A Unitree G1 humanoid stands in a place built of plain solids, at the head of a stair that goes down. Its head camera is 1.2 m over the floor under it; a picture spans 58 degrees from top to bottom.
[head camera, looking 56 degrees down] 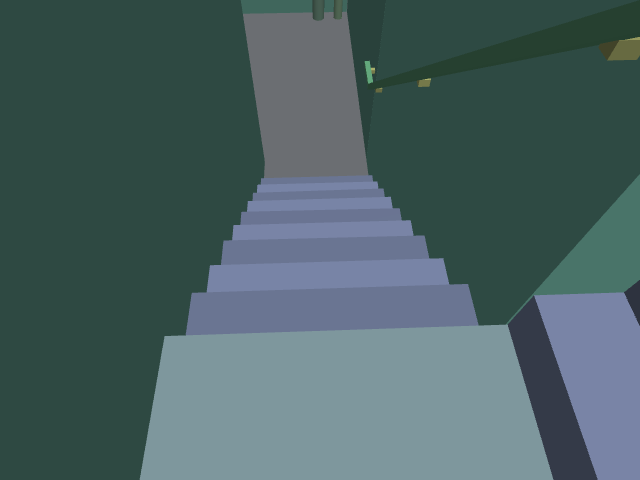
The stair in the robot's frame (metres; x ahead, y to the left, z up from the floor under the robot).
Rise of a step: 0.19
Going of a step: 0.24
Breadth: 1.00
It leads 2 degrees to the left of straight ahead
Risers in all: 10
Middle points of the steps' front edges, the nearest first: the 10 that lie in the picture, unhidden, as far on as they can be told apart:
0.49 -0.05 0.00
0.73 -0.04 -0.20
0.96 -0.03 -0.39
1.21 -0.02 -0.58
1.45 -0.01 -0.77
1.69 -0.01 -0.96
1.93 0.00 -1.15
2.17 0.01 -1.34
2.41 0.02 -1.52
2.65 0.03 -1.71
